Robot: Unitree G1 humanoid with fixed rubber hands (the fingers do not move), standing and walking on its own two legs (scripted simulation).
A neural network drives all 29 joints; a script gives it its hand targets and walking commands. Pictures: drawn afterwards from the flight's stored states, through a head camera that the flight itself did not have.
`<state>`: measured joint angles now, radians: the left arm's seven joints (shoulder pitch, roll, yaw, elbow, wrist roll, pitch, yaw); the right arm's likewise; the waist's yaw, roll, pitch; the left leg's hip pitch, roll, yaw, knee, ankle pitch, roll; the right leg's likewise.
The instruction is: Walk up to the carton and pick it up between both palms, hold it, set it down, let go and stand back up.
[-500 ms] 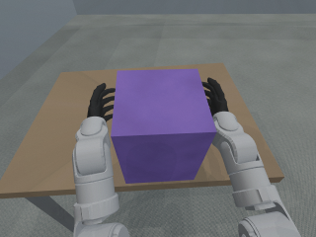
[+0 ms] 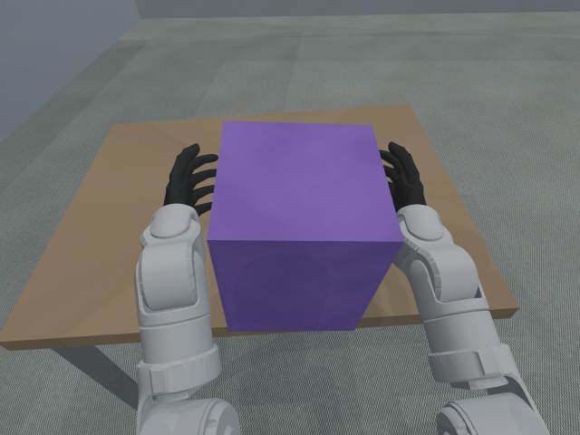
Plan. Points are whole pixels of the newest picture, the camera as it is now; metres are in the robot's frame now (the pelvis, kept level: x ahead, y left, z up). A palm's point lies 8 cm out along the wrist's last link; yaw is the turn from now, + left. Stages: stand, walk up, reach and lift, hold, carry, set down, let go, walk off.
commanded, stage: hold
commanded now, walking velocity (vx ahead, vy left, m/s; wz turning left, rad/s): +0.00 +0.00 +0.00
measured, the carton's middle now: (295, 235) +0.36 +0.00 +0.11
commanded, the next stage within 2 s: set down in 0.20 s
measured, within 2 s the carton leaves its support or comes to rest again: neither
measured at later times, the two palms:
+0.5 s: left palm (179, 218) +0.37 +0.15 +0.15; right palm (387, 210) +0.38 -0.13 +0.12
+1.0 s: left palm (195, 212) +0.39 +0.13 +0.13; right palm (389, 203) +0.41 -0.14 +0.11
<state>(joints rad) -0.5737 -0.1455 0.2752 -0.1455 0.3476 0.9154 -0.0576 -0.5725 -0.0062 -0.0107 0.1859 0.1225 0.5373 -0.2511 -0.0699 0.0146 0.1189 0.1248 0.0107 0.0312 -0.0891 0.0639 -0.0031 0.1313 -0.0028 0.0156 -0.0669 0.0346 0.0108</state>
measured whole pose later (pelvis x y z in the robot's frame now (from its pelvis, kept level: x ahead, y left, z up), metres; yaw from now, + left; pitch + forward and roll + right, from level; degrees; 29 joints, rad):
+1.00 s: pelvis +0.03 +0.00 +0.00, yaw +2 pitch +0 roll +0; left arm -0.54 -0.19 0.33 0.11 0.33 0.62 0.00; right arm -0.60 0.01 -0.08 0.47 0.00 0.30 -0.16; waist -0.06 0.03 0.03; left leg 0.04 0.01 0.01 -0.09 0.04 -0.01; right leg 0.07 -0.01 -0.01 -0.09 0.02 0.01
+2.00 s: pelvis +0.03 -0.01 +0.00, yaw +4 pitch +12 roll +0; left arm -0.75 -0.18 0.49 0.71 0.38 0.16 0.05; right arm -0.74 0.06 -0.49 0.82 -0.36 0.07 -0.02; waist -0.07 0.05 -0.15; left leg -0.19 0.01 -0.03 -0.09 0.08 -0.01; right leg -0.15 0.00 -0.06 -0.09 0.04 0.00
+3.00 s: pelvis +0.04 +0.00 +0.00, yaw +4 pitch +18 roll +0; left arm -0.77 -0.15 0.53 0.87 0.42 -0.01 0.06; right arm -0.77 0.10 -0.64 0.87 -0.48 -0.07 -0.01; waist -0.06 0.04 -0.21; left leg -0.31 0.01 -0.02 -0.09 0.08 -0.01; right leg -0.27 0.00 -0.06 -0.09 0.04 0.00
